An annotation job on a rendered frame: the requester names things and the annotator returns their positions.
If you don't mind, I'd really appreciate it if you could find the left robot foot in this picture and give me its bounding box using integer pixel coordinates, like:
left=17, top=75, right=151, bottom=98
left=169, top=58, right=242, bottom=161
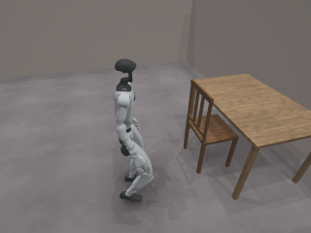
left=124, top=174, right=138, bottom=182

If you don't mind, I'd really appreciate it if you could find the left robot shin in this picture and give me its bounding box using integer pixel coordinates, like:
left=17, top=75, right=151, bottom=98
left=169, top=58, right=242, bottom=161
left=129, top=158, right=137, bottom=178

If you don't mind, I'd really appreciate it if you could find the chair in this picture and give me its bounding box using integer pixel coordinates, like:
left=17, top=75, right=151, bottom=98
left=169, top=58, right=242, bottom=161
left=183, top=80, right=239, bottom=174

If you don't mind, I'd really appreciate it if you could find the robot right upper arm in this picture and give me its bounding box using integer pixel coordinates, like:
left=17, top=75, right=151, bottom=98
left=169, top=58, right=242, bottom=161
left=115, top=93, right=130, bottom=132

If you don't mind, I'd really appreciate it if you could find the robot left hand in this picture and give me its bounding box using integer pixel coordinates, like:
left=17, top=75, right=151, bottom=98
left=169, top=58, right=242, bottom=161
left=132, top=117, right=140, bottom=130

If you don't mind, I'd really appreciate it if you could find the robot right forearm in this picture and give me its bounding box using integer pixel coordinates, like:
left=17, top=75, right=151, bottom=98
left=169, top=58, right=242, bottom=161
left=117, top=126, right=140, bottom=158

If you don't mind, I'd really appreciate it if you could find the table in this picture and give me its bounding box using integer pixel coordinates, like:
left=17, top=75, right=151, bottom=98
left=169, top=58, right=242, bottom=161
left=190, top=73, right=311, bottom=200

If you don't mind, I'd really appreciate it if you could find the robot right hand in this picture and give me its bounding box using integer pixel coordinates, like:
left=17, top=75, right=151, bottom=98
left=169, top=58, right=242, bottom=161
left=133, top=154, right=151, bottom=174

